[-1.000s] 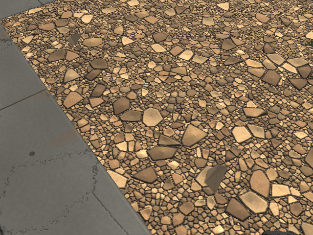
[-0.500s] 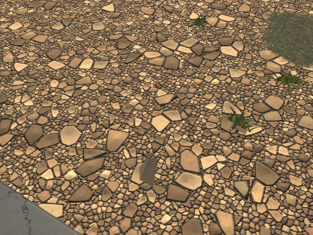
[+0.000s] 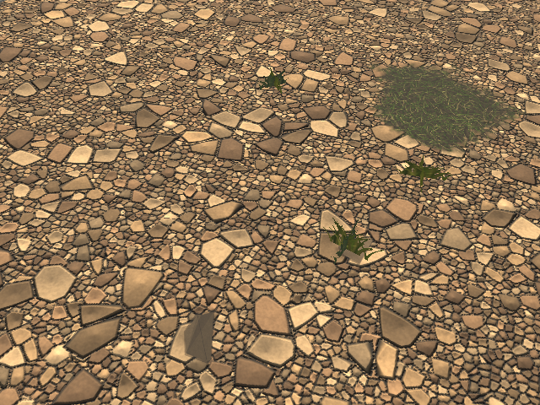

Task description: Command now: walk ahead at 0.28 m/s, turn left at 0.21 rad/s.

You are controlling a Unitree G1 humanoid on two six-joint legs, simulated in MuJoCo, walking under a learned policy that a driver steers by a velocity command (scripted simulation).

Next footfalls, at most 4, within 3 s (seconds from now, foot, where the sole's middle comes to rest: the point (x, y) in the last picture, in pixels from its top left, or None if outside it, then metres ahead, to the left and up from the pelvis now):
0.38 right None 0.28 -0.12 -0.77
0.76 left None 0.38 0.13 -0.77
1.20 right None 0.33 -0.12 -0.77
1.72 left None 0.40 0.08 -0.77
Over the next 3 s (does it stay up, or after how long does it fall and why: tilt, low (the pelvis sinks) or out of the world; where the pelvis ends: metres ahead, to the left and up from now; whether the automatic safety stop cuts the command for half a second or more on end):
stays up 0.28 -0.01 0.01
